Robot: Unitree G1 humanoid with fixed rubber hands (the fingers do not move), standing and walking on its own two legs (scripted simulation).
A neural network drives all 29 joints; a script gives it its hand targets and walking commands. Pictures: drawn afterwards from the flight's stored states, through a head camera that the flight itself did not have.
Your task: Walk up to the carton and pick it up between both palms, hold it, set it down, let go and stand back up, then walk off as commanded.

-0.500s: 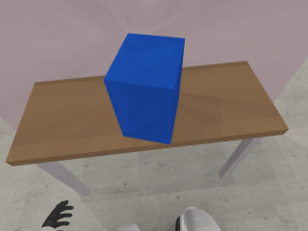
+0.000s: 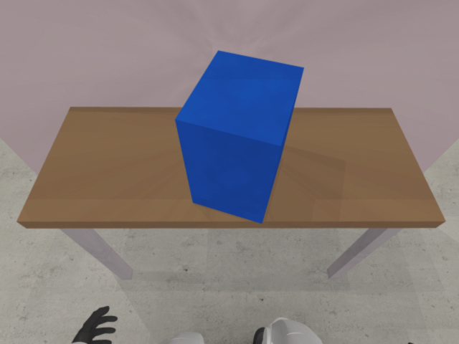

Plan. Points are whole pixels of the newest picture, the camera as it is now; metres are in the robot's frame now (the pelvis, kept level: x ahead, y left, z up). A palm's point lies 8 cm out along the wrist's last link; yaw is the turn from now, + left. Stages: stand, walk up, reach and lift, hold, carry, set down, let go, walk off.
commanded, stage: walk up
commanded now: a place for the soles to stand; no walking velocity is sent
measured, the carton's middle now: (241, 143) +0.47 +0.01 +0.02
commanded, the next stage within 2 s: reach and lift in 0.80 s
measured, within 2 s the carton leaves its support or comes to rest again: neither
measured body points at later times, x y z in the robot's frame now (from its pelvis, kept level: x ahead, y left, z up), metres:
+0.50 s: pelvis +0.00 +0.01 +0.01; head +0.02 +0.02 +0.46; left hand +0.08 +0.31 -0.13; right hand +0.10 -0.28 -0.11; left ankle -0.01 +0.14 -0.72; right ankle +0.07 -0.09 -0.72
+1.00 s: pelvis -0.01 +0.01 -0.01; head +0.05 +0.02 +0.44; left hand +0.15 +0.29 -0.12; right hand +0.14 -0.27 -0.13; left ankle -0.01 +0.15 -0.72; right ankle +0.07 -0.09 -0.72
